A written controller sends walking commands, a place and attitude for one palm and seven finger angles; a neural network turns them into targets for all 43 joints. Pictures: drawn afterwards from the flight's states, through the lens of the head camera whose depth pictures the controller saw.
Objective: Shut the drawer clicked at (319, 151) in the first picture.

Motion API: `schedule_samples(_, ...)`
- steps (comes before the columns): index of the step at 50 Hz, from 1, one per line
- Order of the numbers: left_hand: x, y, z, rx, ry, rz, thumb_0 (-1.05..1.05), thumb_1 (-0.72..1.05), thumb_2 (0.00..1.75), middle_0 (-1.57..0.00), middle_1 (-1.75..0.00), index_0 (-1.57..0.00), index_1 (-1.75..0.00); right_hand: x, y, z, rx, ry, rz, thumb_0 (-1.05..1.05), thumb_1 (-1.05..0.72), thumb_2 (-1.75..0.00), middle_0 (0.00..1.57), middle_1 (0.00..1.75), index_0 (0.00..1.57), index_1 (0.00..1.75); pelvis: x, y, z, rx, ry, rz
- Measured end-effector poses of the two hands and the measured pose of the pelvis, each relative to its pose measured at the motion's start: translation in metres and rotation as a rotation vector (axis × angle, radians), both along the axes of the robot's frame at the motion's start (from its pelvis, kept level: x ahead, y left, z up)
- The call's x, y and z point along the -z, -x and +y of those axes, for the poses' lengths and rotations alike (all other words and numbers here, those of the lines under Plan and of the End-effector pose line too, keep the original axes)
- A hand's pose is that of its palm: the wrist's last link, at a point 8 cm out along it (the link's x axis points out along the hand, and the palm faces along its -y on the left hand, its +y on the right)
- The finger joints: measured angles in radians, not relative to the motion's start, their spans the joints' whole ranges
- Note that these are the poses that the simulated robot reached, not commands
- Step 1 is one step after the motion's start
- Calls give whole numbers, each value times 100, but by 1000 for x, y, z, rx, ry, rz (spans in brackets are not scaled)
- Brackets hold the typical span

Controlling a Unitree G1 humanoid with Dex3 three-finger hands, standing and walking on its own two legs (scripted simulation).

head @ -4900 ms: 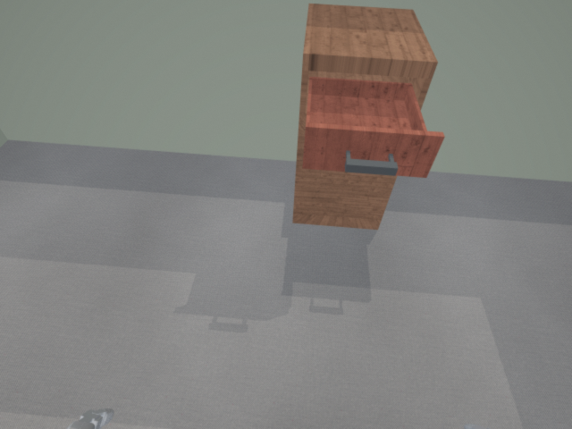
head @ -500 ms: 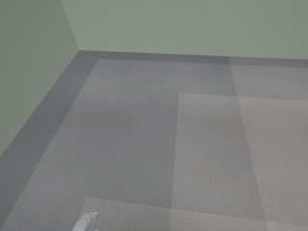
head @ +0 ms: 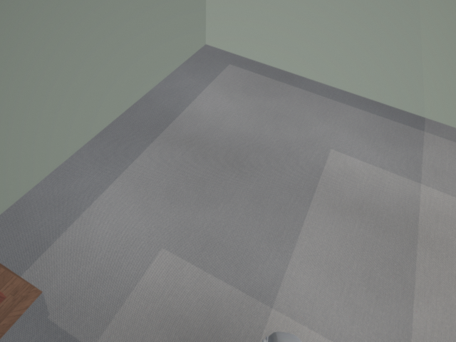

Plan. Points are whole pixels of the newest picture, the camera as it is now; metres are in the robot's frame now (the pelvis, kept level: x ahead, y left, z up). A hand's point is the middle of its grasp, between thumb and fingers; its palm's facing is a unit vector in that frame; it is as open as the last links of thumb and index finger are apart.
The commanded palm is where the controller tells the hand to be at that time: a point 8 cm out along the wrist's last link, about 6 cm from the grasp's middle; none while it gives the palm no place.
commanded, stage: turn to face it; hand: left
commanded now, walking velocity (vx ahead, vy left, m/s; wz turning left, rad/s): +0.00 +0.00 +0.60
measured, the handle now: out of the picture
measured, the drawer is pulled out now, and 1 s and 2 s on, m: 0.30 0.30 0.30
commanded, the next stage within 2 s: take the last steps up to it in 1.66 s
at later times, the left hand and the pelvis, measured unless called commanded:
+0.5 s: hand out of the picture -0.03 +0.14 -0.15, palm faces +0.36 -0.89 -0.28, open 7.4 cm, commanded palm none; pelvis -0.03 -0.07 +0.00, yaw +20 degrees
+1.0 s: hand out of the picture -0.13 +0.22 -0.17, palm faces +0.62 -0.75 -0.23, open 7.4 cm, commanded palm none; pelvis -0.07 +0.00 +0.00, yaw +36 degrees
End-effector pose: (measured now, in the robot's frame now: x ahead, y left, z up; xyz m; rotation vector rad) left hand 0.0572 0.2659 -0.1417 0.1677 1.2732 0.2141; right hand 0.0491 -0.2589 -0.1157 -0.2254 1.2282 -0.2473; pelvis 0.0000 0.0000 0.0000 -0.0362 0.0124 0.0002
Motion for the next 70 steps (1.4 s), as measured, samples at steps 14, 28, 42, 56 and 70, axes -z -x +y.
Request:
schedule_samples(14,-18,40,-45,-130,-62,-104,1,90,90,-20,-29,-20,-30,30,-33,-31,-158,-87,-9,0,-91,-89,20,30,20,30,10,20,-47,-178,-38,6)
schedule_samples(28,-22,135,-93,-343,-28,-34,1,90,90,-20,-30,-20,-30,22,-81,-30,-383,-82,34,0,-91,-89,19,29,19,29,-1,28,-65,-384,-76,-18)
schedule_samples(42,22,240,-51,-569,47,92,1,90,90,-20,-29,-20,-30,-6,-136,95,-665,-40,-147,0,-91,-89,20,30,20,29,12,55,-15,-537,-27,-16)
schedule_samples(56,-16,212,0,-632,-61,-139,1,90,90,-20,-29,-20,-30,-1,-81,94,-707,-36,6,0,-91,-89,20,30,20,30,-4,70,-6,-708,-1,-12)
schedule_samples(70,-35,211,-54,-741,-159,-182,1,90,90,-20,-29,-20,-30,37,-86,41,-770,-46,169,0,-91,-89,20,30,20,30,7,51,-50,-872,-38,8)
